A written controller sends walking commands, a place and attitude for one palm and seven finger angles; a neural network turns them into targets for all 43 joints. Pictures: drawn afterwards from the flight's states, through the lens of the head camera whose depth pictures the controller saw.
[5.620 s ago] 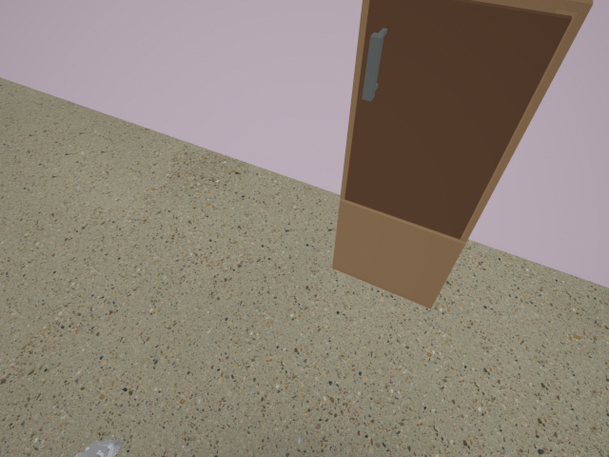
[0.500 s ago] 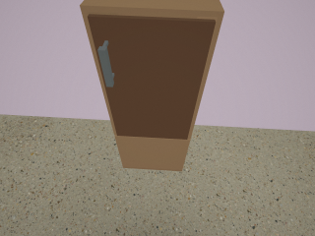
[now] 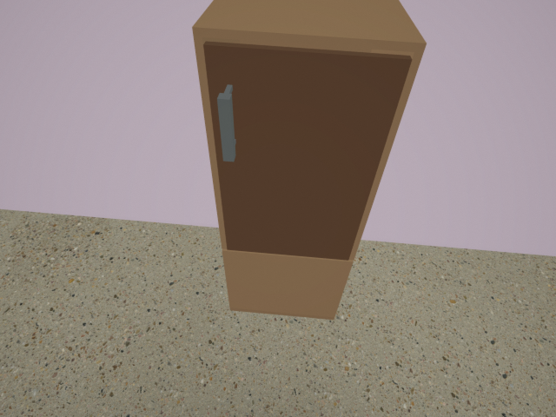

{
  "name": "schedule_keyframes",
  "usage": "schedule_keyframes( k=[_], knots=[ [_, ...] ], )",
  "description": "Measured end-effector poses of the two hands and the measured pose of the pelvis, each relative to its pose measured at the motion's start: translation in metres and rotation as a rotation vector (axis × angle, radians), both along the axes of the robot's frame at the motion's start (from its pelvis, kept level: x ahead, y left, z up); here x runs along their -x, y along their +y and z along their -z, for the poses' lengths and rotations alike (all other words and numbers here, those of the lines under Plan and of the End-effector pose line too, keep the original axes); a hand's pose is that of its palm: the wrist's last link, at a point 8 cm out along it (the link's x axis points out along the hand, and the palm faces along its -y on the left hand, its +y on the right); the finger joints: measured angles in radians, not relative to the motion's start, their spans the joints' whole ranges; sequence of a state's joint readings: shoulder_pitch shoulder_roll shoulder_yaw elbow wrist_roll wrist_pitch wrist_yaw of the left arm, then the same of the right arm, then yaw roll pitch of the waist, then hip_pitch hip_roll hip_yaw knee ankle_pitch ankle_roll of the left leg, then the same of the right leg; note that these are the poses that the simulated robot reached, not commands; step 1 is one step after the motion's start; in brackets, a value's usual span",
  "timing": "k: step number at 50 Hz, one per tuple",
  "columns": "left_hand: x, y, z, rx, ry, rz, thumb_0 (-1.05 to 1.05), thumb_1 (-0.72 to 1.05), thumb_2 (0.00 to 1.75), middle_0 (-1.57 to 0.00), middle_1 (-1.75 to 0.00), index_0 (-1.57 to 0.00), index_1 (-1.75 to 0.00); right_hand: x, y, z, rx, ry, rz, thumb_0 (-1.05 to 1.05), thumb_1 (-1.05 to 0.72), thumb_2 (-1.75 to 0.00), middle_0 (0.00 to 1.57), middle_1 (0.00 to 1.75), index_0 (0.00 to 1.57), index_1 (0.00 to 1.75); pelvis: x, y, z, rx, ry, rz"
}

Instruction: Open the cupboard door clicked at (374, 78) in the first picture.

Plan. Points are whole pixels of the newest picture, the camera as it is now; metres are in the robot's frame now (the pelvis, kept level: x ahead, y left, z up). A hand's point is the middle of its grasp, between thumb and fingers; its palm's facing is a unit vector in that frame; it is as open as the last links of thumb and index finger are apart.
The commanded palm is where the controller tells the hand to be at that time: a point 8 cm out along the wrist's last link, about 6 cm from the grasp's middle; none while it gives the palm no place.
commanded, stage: look again from close up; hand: left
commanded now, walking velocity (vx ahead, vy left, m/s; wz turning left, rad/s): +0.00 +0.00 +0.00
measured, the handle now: (229, 123) +0.61 +0.15 +0.12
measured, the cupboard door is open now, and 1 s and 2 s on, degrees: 0 0 0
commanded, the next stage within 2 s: shuffle to correct the standing spot in 0.02 s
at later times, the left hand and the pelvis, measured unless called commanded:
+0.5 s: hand out of the picture -0.10 +0.15 -0.17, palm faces +0.07 -0.99 -0.15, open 7.4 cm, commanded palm none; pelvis +0.00 -0.01 +0.00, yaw +0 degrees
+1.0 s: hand out of the picture +0.04 +0.10 -0.16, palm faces +0.08 -0.99 -0.13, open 7.4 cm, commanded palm none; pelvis +0.06 -0.04 +0.01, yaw +0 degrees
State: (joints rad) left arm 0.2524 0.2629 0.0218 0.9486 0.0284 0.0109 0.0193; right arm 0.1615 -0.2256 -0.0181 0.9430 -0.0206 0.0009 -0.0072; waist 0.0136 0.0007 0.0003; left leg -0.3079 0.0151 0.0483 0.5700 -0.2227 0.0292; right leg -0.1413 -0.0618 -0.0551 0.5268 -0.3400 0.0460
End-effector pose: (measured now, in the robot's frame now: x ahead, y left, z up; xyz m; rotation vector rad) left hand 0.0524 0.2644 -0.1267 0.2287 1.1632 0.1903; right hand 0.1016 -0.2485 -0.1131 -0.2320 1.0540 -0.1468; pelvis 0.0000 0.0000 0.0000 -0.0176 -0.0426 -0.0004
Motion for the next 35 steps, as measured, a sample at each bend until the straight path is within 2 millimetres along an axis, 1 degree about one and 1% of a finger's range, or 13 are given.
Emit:
schedule_keyframes(
  k=[3, 7, 11, 14, 18, 21, 24, 27, 29, 31, 35],
  knots=[
    [0.012, 0.006, -0.001, -0.004, 0.023, 0.000, 0.00, 0.91, 0.89, -0.20, -0.30, -0.20, -0.30, 0.013, 0.001, 0.000, 0.000, 0.024, 0.002, 0.01, -0.91, -0.90, 0.20, 0.30, 0.20, 0.30, 0.005, 0.003, -0.002, -0.002, 0.003, 0.000],
    [0.034, 0.010, -0.001, -0.006, 0.075, -0.007, 0.00, 0.91, 0.89, -0.20, -0.30, -0.20, -0.30, 0.037, 0.000, 0.004, 0.001, 0.081, 0.018, 0.01, -0.91, -0.90, 0.20, 0.30, 0.20, 0.30, 0.011, 0.006, -0.004, -0.004, 0.006, 0.000],
    [0.062, 0.005, 0.002, 0.003, 0.148, -0.021, 0.00, 0.91, 0.89, -0.20, -0.30, -0.19, -0.30, 0.065, 0.000, 0.009, -0.006, 0.152, 0.051, 0.01, -0.91, -0.90, 0.20, 0.30, 0.20, 0.30, 0.014, 0.005, -0.005, -0.007, 0.007, 0.002],
    [0.085, -0.007, 0.005, 0.026, 0.212, -0.035, 0.00, 0.91, 0.89, -0.20, -0.30, -0.19, -0.30, 0.088, 0.002, 0.015, -0.021, 0.214, 0.077, 0.01, -0.91, -0.90, 0.20, 0.30, 0.20, 0.30, 0.014, 0.002, -0.006, -0.009, 0.008, 0.002],
    [0.116, -0.029, 0.007, 0.068, 0.284, -0.067, 0.00, 0.91, 0.89, -0.20, -0.30, -0.19, -0.30, 0.114, 0.005, 0.021, -0.044, 0.293, 0.099, 0.01, -0.91, -0.90, 0.20, 0.30, 0.20, 0.30, 0.014, -0.004, -0.006, -0.008, 0.011, 0.001],
    [0.137, -0.047, 0.010, 0.100, 0.333, -0.100, 0.00, 0.91, 0.89, -0.20, -0.30, -0.19, -0.30, 0.128, 0.006, 0.025, -0.056, 0.332, 0.111, 0.01, -0.91, -0.90, 0.20, 0.30, 0.20, 0.30, 0.011, -0.008, -0.004, -0.005, 0.008, 0.000],
    [0.151, -0.062, 0.016, 0.135, 0.380, -0.125, 0.00, 0.91, 0.89, -0.20, -0.30, -0.19, -0.30, 0.133, 0.010, 0.029, -0.061, 0.348, 0.125, 0.01, -0.91, -0.90, 0.20, 0.30, 0.20, 0.30, 0.006, -0.009, 0.000, 0.002, 0.001, -0.001],
    [0.152, -0.072, 0.023, 0.167, 0.417, -0.123, 0.00, 0.91, 0.89, -0.20, -0.30, -0.19, -0.30, 0.135, 0.016, 0.033, -0.068, 0.343, 0.149, 0.01, -0.91, -0.90, 0.20, 0.30, 0.20, 0.30, -0.002, -0.009, 0.005, -0.003, -0.004, 0.008],
    [0.144, -0.077, 0.025, 0.175, 0.426, -0.103, 0.00, 0.91, 0.89, -0.20, -0.30, -0.19, -0.30, 0.137, 0.018, 0.035, -0.081, 0.337, 0.173, 0.01, -0.91, -0.90, 0.20, 0.30, 0.20, 0.30, -0.006, -0.011, 0.006, -0.013, 0.001, 0.025],
    [0.127, -0.081, 0.022, 0.171, 0.408, -0.076, 0.00, 0.91, 0.89, -0.20, -0.30, -0.19, -0.30, 0.139, 0.019, 0.035, -0.100, 0.336, 0.196, 0.01, -0.91, -0.90, 0.20, 0.30, 0.20, 0.30, -0.008, -0.016, 0.004, -0.023, 0.008, 0.039],
    [0.079, -0.089, 0.016, 0.143, 0.284, -0.053, 0.00, 0.91, 0.89, -0.20, -0.30, -0.19, -0.30, 0.141, 0.014, 0.038, -0.135, 0.358, 0.206, 0.01, -0.91, -0.90, 0.20, 0.30, 0.20, 0.30, -0.014, -0.030, 0.001, -0.028, 0.017, 0.040]
  ],
)
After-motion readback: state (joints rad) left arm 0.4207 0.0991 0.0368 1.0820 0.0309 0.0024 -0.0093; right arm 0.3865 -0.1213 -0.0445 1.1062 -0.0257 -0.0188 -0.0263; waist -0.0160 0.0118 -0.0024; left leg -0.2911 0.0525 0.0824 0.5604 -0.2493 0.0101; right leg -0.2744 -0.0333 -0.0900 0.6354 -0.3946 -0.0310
